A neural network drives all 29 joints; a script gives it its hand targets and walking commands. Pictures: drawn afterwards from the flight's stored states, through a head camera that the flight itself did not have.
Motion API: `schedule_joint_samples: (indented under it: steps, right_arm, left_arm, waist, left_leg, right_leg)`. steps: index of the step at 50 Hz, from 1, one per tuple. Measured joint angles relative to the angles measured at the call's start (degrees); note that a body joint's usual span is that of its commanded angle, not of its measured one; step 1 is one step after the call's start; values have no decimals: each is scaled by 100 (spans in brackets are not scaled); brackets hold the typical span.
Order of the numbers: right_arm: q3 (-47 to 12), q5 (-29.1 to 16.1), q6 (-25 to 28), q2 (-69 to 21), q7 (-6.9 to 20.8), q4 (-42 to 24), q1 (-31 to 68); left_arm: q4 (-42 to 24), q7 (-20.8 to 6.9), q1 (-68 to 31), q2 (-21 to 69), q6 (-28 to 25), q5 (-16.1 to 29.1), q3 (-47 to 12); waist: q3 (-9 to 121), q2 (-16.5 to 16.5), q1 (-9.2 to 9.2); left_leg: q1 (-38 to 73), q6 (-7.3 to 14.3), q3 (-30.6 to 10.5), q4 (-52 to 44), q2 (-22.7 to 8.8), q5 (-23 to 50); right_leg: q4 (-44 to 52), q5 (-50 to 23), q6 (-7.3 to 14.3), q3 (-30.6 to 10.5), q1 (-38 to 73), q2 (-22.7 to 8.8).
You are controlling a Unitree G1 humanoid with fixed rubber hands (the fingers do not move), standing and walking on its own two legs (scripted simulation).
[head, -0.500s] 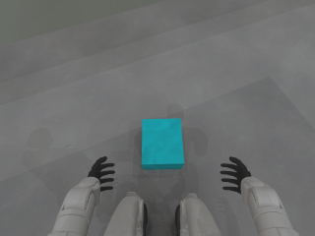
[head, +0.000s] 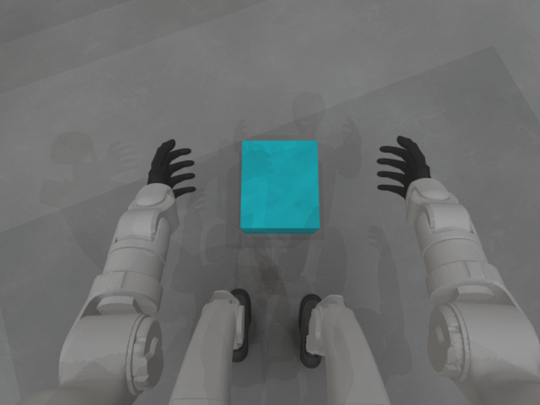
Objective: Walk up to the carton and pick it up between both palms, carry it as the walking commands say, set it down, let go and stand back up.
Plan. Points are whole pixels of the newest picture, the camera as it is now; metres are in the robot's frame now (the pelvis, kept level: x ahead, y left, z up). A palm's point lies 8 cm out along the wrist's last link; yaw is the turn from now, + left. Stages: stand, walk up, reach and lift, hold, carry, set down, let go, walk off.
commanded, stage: reach and lift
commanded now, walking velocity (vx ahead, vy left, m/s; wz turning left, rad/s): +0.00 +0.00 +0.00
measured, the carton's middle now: (279, 189) +0.53 +0.00 -0.60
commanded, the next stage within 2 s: none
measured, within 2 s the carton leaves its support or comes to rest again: neither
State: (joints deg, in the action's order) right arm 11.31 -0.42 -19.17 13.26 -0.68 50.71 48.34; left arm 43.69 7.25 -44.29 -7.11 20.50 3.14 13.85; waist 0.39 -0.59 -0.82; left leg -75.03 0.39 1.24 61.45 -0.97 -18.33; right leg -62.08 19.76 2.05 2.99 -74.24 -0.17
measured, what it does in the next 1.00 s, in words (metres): lowers itself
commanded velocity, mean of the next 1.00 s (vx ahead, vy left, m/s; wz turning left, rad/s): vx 0.00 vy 0.00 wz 0.00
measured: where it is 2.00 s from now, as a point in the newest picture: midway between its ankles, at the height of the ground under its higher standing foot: (273, 340)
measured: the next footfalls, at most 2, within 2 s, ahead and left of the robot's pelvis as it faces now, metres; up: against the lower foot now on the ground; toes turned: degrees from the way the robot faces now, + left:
none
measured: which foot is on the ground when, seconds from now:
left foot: down 0.00-1.00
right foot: down 0.00-1.00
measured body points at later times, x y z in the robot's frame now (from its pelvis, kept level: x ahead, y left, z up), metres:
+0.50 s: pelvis +0.02 +0.01 -0.01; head +0.34 +0.00 +0.31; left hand +0.53 +0.19 -0.13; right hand +0.54 -0.21 -0.14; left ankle +0.08 +0.12 -0.63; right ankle +0.07 -0.10 -0.64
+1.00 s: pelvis -0.01 +0.01 -0.14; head +0.33 +0.00 +0.15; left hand +0.53 +0.19 -0.28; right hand +0.54 -0.20 -0.29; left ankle +0.08 +0.12 -0.64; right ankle +0.07 -0.10 -0.64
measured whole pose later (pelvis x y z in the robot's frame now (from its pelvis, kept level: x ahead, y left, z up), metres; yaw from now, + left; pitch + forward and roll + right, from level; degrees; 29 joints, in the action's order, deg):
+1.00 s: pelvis -0.01 +0.01 -0.14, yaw +0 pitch +48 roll +1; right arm 14.5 -2.2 -9.3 21.1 -0.3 57.5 74.2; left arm 48.2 9.3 -69.3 -12.3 11.3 3.9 15.8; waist -1.1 -1.1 -0.9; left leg -113.7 0.8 1.6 92.8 1.0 -27.2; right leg -94.2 28.9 0.3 -0.2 -113.5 -0.3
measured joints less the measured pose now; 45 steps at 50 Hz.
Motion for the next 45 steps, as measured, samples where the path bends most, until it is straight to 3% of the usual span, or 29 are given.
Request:
schedule_joint_samples:
  steps: [10, 21, 30, 34, 45]
  right_arm:
    - [244, -96, 921, 330, 208, 404, 646]
    - [656, 123, 1205, 536, 362, 548, 1634]
    - [933, 405, 1282, 432, 425, 545, 1740]
    - [972, 399, 1355, 377, 385, 552, 1730]
    - [573, 35, 1097, 593, 150, 818, 2356]
  left_arm:
    - [193, -151, -592, -196, -914, -3, 67]
    - [427, -129, -1656, -384, -1135, -222, 317]
    - [310, -159, -1630, -133, -1218, -467, 661]
    - [281, -111, -1605, -28, -1304, -603, 803]
    - [550, 98, -2266, -378, -1036, -200, 436]
  waist:
    - [271, -24, 18]
    - [318, -51, -6]
    - [424, -5, -53]
    - [516, 22, -69]
    - [298, 25, -4]
  left_leg:
    - [-768, -26, -69, -113, 37, 32]
    - [-1291, 41, 28, -240, 43, 110]
    - [-1624, 47, 27, -121, 92, 58]
    - [-2010, 27, -11, 245, 119, -46]
    - [-3435, 45, 26, 2267, 170, -646]
  right_leg:
    - [116, -5, 2, 58, -738, -24]
    - [246, -119, -69, -59, -1292, -17]
    - [137, -123, -142, -211, -1669, 22]
    - [-218, -31, -195, -316, -2057, 79]
    - [-2314, 634, -183, -328, -3492, 19]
